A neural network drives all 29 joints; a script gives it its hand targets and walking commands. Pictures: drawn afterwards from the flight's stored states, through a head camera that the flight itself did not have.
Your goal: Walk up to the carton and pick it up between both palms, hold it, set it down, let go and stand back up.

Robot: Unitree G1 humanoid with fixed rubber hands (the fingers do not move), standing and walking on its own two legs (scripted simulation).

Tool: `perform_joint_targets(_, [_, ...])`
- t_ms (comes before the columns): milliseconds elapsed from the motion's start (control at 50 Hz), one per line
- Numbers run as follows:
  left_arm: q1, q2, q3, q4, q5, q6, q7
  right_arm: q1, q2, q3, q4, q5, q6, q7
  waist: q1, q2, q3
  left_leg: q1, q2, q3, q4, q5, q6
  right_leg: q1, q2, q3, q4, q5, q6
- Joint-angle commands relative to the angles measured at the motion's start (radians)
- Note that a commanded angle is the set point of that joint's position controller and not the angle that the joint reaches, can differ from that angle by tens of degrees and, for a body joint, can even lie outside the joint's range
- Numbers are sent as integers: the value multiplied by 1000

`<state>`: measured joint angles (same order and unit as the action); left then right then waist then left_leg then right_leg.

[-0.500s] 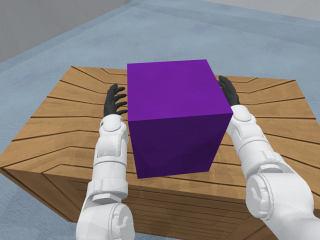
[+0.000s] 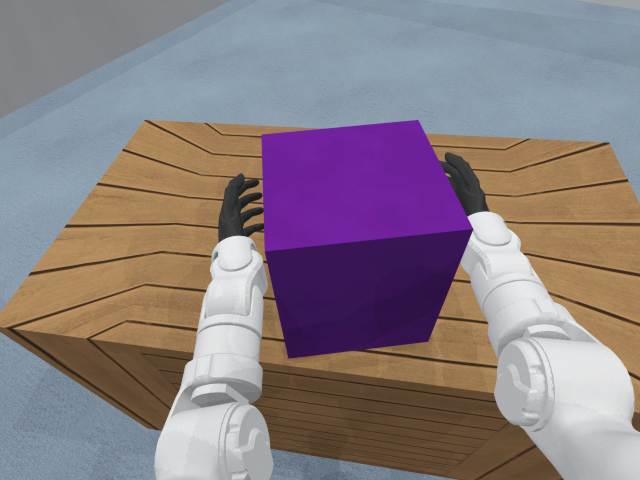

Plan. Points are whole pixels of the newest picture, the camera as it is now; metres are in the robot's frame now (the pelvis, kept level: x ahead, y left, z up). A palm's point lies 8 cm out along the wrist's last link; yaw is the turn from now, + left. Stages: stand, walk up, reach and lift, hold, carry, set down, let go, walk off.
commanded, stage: set down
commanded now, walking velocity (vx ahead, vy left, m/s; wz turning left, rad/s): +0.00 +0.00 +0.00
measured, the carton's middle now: (350, 245) +0.42 +0.03 +0.05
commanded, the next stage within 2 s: none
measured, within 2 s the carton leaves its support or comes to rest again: rests again in 0.22 s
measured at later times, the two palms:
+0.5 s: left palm (233, 251) +0.37 +0.18 +0.08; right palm (460, 223) +0.44 -0.11 +0.08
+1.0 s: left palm (233, 256) +0.37 +0.18 +0.07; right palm (459, 227) +0.44 -0.11 +0.08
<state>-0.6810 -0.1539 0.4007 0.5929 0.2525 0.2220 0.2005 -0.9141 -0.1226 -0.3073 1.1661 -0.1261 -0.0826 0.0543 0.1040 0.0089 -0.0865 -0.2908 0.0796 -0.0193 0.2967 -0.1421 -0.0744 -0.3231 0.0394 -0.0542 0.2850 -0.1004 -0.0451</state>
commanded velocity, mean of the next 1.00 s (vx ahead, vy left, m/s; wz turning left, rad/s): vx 0.00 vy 0.00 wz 0.00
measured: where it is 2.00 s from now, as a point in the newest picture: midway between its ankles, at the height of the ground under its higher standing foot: outside the picture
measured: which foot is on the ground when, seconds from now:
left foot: down 0.00-1.00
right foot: down 0.00-1.00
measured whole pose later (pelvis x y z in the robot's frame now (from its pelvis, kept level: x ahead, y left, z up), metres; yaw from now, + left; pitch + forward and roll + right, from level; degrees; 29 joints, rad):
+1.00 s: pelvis -0.01 +0.00 +0.00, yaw -1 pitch +9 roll +0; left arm -0.66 -0.20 0.48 0.63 0.33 0.09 0.17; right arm -0.89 -0.09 -0.44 1.18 -0.25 -0.18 0.08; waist 0.12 -0.01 -0.08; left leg -0.33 0.07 0.00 0.30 -0.13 -0.06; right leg -0.38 0.03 -0.04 0.31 -0.10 -0.04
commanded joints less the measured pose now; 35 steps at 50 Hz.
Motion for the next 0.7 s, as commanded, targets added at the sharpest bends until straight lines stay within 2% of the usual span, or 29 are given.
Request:
perform_joint_targets(0, [-650, -467, -340, -150, -21, -71, -93, -640, 458, 158, -171, -29, -81, 134, 0, -73, -650, 139, -83, 97, 22, 290, 23, 368, 7, -37, 39, 312, 70])
perform_joint_targets(40, [-626, -454, -324, -129, -6, -80, -97, -633, 453, 172, -175, -33, -90, 135, 10, -55, -644, 105, -86, 111, 22, 308, 29, 405, -13, -27, 54, 357, 70])
perform_joint_targets(60, [-613, -468, -316, -120, 3, -77, -96, -636, 457, 166, -181, -44, -93, 135, 12, -72, -648, 91, -85, 98, 20, 301, 31, 424, -6, -28, 49, 361, 72])
perform_joint_targets(80, [-622, -475, -344, -160, -15, -81, -92, -624, 459, 168, -173, -33, -99, 138, 7, -45, -658, 113, -77, 99, 24, 305, 25, 417, -6, -38, 51, 360, 73])
perform_joint_targets(100, [-633, -464, -347, -137, -21, -83, -94, -627, 441, 154, -160, -42, -100, 138, -12, -52, -643, 108, -79, 108, 26, 298, 27, 391, -10, -35, 48, 348, 73])
perform_joint_targets(120, [-667, -460, -339, -138, -14, -92, -92, -641, 460, 157, -180, -33, -107, 139, 12, -40, -663, 101, -79, 105, 26, 295, 32, 403, -8, -29, 57, 331, 75])
perform_joint_targets(140, [-621, -457, -326, -126, -11, -91, -93, -627, 456, 160, -164, -44, -102, 137, 24, -61, -642, 90, -77, 117, 24, 286, 30, 381, -11, -34, 52, 319, 75])
perform_joint_targets(180, [-583, -466, -320, -121, -2, -99, -98, -607, 458, 168, -192, -39, -113, 137, 18, -63, -644, 95, -78, 108, 29, 322, 31, 420, -7, -35, 56, 383, 72])
perform_joint_targets(220, [-586, -473, -340, -133, -10, -114, -97, -610, 450, 174, -203, -50, -128, 131, -5, -77, -678, 117, -80, 107, 44, 359, 21, 408, 3, -43, 57, 400, 72])
perform_joint_targets(240, [-611, -481, -372, -188, -25, -127, -92, -600, 454, 179, -198, -46, -136, 134, 3, -65, -719, 124, -77, 102, 48, 386, 15, 402, 10, -47, 68, 432, 74])
perform_joint_targets(260, [-620, -491, -388, -176, -30, -133, -89, -595, 467, 174, -167, -45, -135, 133, -23, -38, -714, 113, -78, 100, 54, 365, 18, 382, 1, -36, 65, 410, 66])
perform_joint_targets(280, [-609, -489, -374, -166, -27, -132, -85, -597, 459, 174, -177, -37, -135, 138, -7, -29, -708, 123, -77, 108, 47, 355, 18, 358, -3, -38, 64, 378, 64])
perform_joint_targets(300, [-647, -483, -372, -178, -19, -135, -81, -597, 453, 155, -159, -49, -129, 142, -11, -26, -718, 144, -71, 105, 45, 377, 15, 332, 5, -50, 58, 370, 63])
perform_joint_targets(320, [-598, -486, -350, -136, -15, -124, -81, -595, 443, 156, -154, -51, -123, 143, 8, -41, -683, 136, -75, 114, 52, 365, 20, 330, -1, -38, 56, 358, 62])
perform_joint_targets(340, [-573, -476, -354, -143, -19, -128, -84, -567, 441, 159, -165, -54, -124, 144, -8, -56, -674, 128, -75, 110, 52, 351, 12, 348, 2, -38, 59, 363, 63])
perform_joint_targets(380, [-590, -469, -328, -145, -6, -130, -88, -593, 433, 152, -160, -73, -129, 142, 15, -66, -682, 115, -73, 120, 46, 344, 21, 353, -3, -34, 51, 347, 64])
perform_joint_targets(400, [-573, -462, -329, -160, 2, -129, -84, -565, 440, 164, -167, -45, -135, 143, 29, -34, -695, 133, -72, 122, 47, 386, 16, 365, 3, -39, 62, 373, 57])
perform_joint_targets(420, [-577, -453, -330, -138, 1, -126, -80, -591, 393, 155, -154, -58, -138, 145, 13, -33, -681, 112, -69, 115, 52, 352, 14, 332, 4, -32, 52, 324, 56])
perform_joint_targets(460, [-545, -443, -270, -59, 23, -113, -90, -568, 390, 109, -99, -92, -118, 143, 9, -76, -558, 104, -69, 116, 25, 255, 35, 287, 4, -42, 11, 192, 60])
perform_joint_targets(480, [-560, -450, -265, -86, 28, -116, -93, -559, 420, 109, -124, -107, -125, 141, 35, -82, -578, 125, -69, 120, 20, 282, 37, 309, 6, -47, 12, 223, 60])
perform_joint_targets(520, [-583, -465, -292, -114, 22, -129, -92, -566, 417, 90, -96, -110, -130, 145, -11, -57, -612, 110, -78, 114, 27, 275, 30, 319, 6, -45, 28, 241, 54])
perform_joint_targets(540, [-550, -463, -299, -107, 27, -135, -92, -542, 408, 98, -102, -98, -141, 144, 2, -44, -614, 131, -74, 115, 31, 299, 27, 316, 1, -39, 29, 258, 49])
perform_joint_targets(560, [-587, -451, -310, -130, 10, -147, -87, -561, 391, 94, -104, -89, -152, 142, -3, -28, -650, 136, -71, 116, 34, 315, 27, 304, 4, -40, 34, 272, 52])
perform_joint_targets(580, [-577, -454, -278, -102, 25, -146, -89, -558, 435, 95, -102, -87, -145, 140, 27, -44, -624, 110, -73, 129, 26, 297, 37, 314, -1, -37, 33, 263, 51])
perform_joint_targets(600, [-595, -464, -292, -103, 29, -146, -92, -554, 441, 90, -116, -112, -141, 144, 7, -54, -619, 85, -78, 123, 18, 266, 39, 329, 5, -43, 34, 234, 55])
perform_joint_targets(620, [-586, -439, -278, -111, 29, -149, -91, -544, 442, 93, -101, -103, -139, 148, 23, -45, -605, 72, -80, 132, 15, 256, 41, 336, -14, -28, 40, 239, 52])
perform_joint_targets(640, [-571, -443, -265, -102, 44, -150, -88, -544, 401, 70, -91, -125, -139, 151, 0, -49, -590, 75, -77, 124, 13, 257, 36, 317, -6, -33, 32, 209, 53])
perform_joint_targets(660, [-556, -464, -286, -117, 35, -159, -87, -533, 407, 85, -101, -121, -149, 148, 6, -58, -636, 110, -77, 121, 29, 317, 32, 314, 5, -38, 41, 254, 47])
perform_joint_targets(680, [-557, -452, -289, -105, 30, -163, -87, -532, 408, 83, -101, -109, -152, 144, -5, -47, -627, 110, -78, 118, 39, 317, 30, 305, 1, -37, 38, 242, 46])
